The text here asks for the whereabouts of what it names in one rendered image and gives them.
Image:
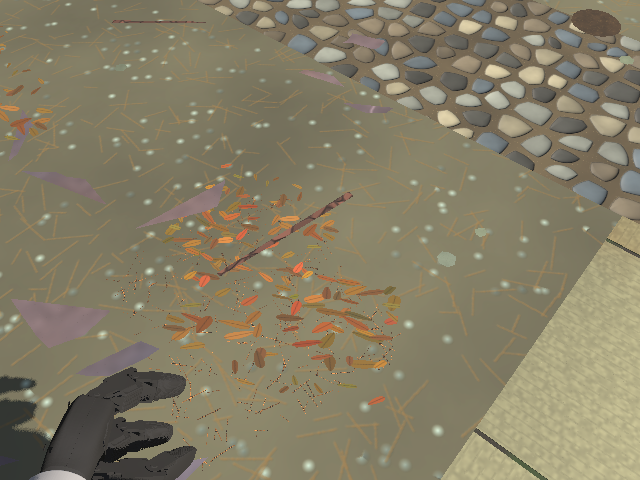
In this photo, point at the left robot hand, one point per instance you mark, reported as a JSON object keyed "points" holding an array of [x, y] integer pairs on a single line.
{"points": [[88, 439]]}

